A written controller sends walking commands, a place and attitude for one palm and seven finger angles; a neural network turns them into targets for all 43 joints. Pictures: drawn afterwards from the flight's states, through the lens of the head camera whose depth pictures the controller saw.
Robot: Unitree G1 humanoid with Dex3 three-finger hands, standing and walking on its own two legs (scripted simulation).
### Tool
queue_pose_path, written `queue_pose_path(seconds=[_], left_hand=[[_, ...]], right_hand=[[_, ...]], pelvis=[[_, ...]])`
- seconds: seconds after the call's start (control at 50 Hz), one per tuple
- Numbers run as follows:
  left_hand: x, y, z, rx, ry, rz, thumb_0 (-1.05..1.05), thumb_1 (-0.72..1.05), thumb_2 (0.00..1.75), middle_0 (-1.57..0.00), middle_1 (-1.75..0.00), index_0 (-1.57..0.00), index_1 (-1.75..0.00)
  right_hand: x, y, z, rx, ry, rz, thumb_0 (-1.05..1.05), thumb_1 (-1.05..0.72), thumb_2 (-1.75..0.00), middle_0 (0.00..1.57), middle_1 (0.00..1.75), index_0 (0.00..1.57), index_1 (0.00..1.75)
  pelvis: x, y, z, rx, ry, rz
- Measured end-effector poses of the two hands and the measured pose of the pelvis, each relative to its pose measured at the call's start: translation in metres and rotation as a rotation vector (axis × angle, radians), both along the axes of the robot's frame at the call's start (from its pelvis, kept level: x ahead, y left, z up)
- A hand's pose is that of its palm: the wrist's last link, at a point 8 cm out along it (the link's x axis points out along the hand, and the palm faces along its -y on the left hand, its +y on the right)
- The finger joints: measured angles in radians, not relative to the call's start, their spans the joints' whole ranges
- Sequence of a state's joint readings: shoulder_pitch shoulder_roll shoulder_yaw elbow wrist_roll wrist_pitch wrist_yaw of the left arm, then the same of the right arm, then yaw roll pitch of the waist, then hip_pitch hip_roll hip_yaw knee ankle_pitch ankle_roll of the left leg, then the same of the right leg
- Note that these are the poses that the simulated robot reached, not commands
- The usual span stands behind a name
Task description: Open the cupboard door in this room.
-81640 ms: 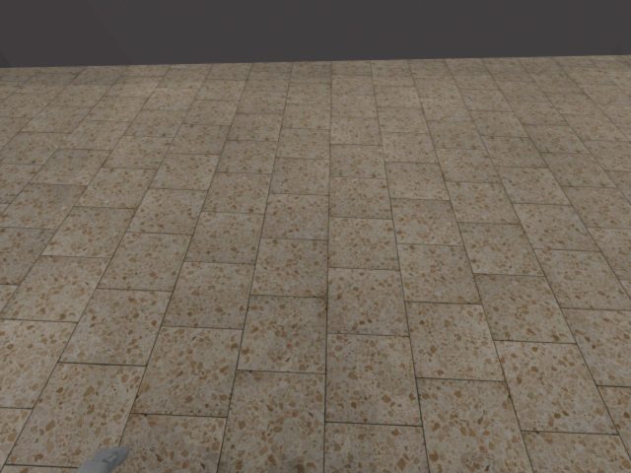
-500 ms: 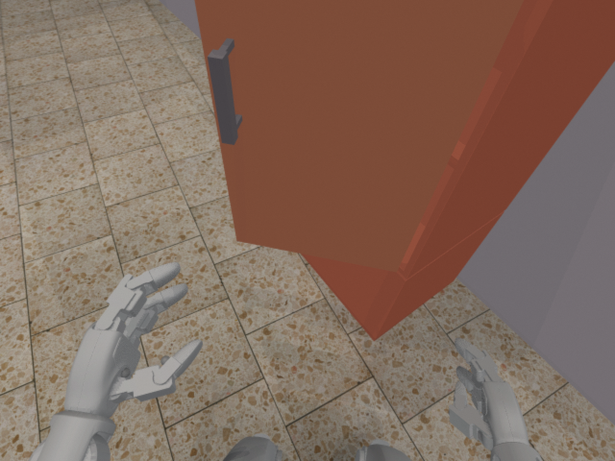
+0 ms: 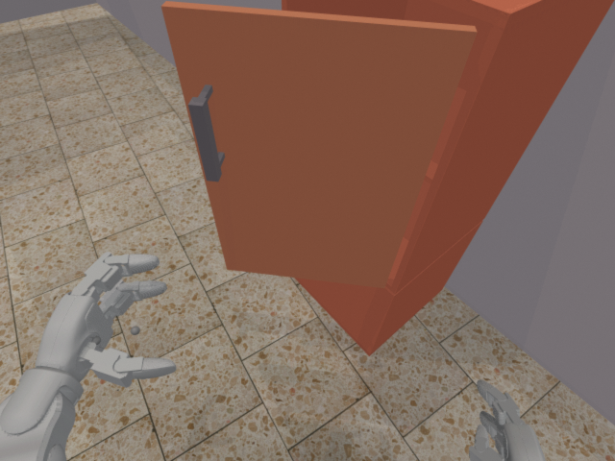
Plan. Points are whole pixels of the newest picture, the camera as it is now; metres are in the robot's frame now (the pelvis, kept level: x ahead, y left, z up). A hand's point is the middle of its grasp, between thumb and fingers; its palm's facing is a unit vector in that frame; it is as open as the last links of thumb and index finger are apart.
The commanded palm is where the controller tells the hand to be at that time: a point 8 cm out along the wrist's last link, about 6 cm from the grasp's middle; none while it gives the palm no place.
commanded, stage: raise the hand with hooked fingers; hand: left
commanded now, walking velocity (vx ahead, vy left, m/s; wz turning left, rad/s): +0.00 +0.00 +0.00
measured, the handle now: (210, 135) +0.55 +0.19 +0.12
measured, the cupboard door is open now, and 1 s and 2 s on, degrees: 43 43 43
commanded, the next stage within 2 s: move the hooked fingers beside the handle in 1.00 s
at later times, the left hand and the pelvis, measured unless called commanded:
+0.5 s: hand (86, 249) +0.30 +0.26 +0.15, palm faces +0.04 -1.00 -0.07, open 13.9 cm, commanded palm +0.27 +0.30 +0.15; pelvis +0.01 -0.02 +0.02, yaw +0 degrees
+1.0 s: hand (103, 251) +0.30 +0.25 +0.14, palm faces +0.01 -1.00 -0.06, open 14.0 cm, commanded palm +0.27 +0.30 +0.15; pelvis +0.01 -0.02 +0.03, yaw -1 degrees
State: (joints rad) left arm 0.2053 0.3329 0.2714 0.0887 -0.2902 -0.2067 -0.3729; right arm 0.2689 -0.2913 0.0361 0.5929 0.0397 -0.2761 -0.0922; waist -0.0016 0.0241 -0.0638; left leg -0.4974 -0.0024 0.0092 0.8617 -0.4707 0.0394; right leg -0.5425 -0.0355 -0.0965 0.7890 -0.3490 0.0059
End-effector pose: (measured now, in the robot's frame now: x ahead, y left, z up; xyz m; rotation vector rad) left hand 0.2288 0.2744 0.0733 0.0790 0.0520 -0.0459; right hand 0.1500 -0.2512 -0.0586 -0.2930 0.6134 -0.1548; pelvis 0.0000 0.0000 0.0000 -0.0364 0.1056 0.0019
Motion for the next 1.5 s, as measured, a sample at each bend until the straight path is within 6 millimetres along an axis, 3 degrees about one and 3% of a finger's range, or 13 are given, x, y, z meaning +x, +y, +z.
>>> queue_pose_path(seconds=[0.16, 0.24, 0.34, 0.52, 0.62, 0.76, 1.18, 1.5], left_hand=[[0.018, 0.022, 0.042, -0.007, -0.102, 0.064, 0.0, -0.36, 0.35, -0.29, -1.11, -0.29, -1.11], [0.024, 0.026, 0.046, -0.013, -0.056, 0.056, 0.0, -0.43, 0.32, -0.29, -1.15, -0.3, -1.15], [0.03, 0.028, 0.05, -0.013, -0.017, 0.043, -0.01, -0.47, 0.31, -0.3, -1.18, -0.3, -1.18], [0.049, 0.042, 0.081, -0.012, -0.09, 0.075, -0.01, -0.49, 0.3, -0.3, -1.19, -0.3, -1.2], [0.059, 0.037, 0.075, -0.024, -0.023, 0.035, -0.01, -0.49, 0.3, -0.3, -1.2, -0.3, -1.2], [0.055, 0.025, 0.066, -0.041, -0.044, 0.041, -0.01, -0.49, 0.3, -0.3, -1.2, -0.3, -1.2], [0.052, 0.032, 0.07, -0.033, -0.044, 0.067, -0.01, -0.5, 0.3, -0.3, -1.2, -0.3, -1.2], [0.106, 0.029, 0.068, -0.057, -0.031, 0.026, -0.01, -0.5, 0.3, -0.3, -1.2, -0.3, -1.2]], right_hand=[[0.024, 0.01, 0.017, 0.033, -0.072, 0.037, 0.01, -0.9, -0.9, 0.2, 0.3, 0.21, 0.3], [0.028, 0.014, 0.015, 0.057, -0.059, 0.052, 0.01, -0.9, -0.9, 0.2, 0.3, 0.21, 0.3], [0.023, 0.014, 0.011, 0.065, -0.026, 0.048, 0.01, -0.9, -0.9, 0.2, 0.3, 0.21, 0.3], [0.004, -0.001, 0.006, 0.049, 0.036, 0.015, 0.01, -0.9, -0.9, 0.2, 0.3, 0.21, 0.3], [-0.005, -0.012, 0.006, 0.045, 0.048, -0.015, 0.01, -0.9, -0.9, 0.2, 0.3, 0.21, 0.3], [-0.01, -0.021, 0.01, 0.03, 0.043, -0.033, 0.01, -0.9, -0.9, 0.2, 0.3, 0.21, 0.3], [0.004, -0.008, 0.011, 0.049, 0.01, -0.002, 0.01, -0.9, -0.9, 0.2, 0.3, 0.21, 0.3], [-0.022, -0.019, 0.001, 0.021, 0.109, -0.057, 0.01, -0.9, -0.9, 0.2, 0.3, 0.21, 0.3]], pelvis=[[0.009, -0.005, 0.01, 0.002, -0.035, 0.0], [0.01, -0.007, 0.014, 0.005, -0.044, 0.002], [0.01, -0.01, 0.017, 0.01, -0.053, 0.0], [0.008, -0.017, 0.022, 0.016, -0.071, 0.001], [0.007, -0.018, 0.024, 0.022, -0.063, -0.008], [0.007, -0.02, 0.024, 0.025, -0.065, -0.021], [0.007, -0.02, 0.025, 0.025, -0.073, -0.011], [0.008, -0.016, 0.023, 0.026, -0.03, -0.016]])
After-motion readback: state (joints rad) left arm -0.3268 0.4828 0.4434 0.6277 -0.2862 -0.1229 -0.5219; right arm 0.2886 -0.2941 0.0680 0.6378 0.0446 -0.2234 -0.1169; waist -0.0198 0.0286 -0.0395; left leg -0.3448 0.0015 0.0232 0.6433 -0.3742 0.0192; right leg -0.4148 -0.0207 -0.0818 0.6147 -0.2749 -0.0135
